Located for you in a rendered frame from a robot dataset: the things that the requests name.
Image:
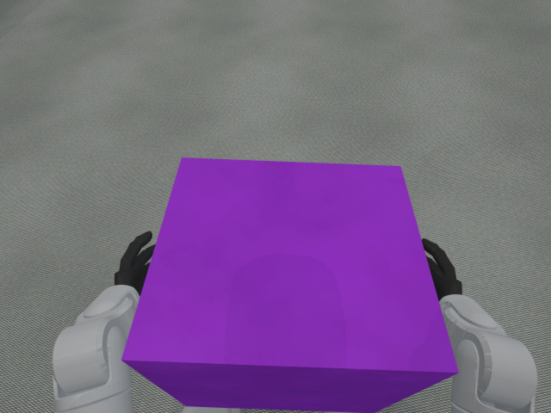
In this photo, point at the carton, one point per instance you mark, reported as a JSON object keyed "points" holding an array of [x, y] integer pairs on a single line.
{"points": [[289, 286]]}

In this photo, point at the robot right forearm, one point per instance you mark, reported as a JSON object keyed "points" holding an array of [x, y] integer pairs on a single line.
{"points": [[497, 374]]}

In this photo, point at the robot left hand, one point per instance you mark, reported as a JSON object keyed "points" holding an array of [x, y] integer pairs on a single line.
{"points": [[133, 270]]}

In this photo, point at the robot left forearm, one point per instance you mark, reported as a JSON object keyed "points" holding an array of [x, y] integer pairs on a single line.
{"points": [[88, 373]]}

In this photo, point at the robot right hand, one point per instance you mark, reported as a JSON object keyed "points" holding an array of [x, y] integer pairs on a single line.
{"points": [[443, 273]]}

